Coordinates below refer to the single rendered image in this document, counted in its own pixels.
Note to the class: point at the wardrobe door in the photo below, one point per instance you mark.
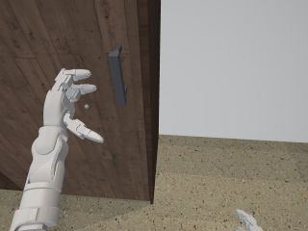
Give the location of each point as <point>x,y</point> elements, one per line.
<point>4,178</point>
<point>38,38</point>

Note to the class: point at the robot right hand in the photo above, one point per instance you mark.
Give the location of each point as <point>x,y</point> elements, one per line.
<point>249,221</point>

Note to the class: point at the handle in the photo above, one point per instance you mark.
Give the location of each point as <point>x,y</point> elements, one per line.
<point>117,75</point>

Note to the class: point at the robot left hand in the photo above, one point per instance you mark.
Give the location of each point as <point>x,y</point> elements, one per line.
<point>60,99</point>

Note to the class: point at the left robot forearm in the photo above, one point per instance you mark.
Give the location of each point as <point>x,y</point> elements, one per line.
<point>39,204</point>

